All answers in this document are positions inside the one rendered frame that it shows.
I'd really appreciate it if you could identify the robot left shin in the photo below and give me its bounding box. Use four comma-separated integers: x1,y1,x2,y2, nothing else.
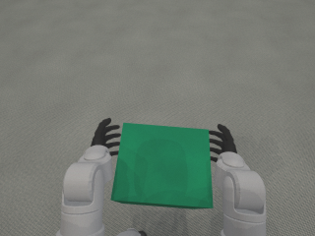
126,228,140,234

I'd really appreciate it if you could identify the robot right hand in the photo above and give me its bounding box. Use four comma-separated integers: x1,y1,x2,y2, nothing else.
209,124,237,162

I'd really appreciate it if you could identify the robot left hand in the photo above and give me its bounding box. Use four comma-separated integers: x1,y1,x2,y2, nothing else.
91,118,121,156

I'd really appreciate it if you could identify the robot left forearm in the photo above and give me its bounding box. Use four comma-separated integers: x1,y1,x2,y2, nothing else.
55,145,113,236

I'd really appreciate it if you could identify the carton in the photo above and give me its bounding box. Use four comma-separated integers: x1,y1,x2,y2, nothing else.
111,123,214,209

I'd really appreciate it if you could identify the robot right forearm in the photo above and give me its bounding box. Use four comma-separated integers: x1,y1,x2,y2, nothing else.
214,151,267,236

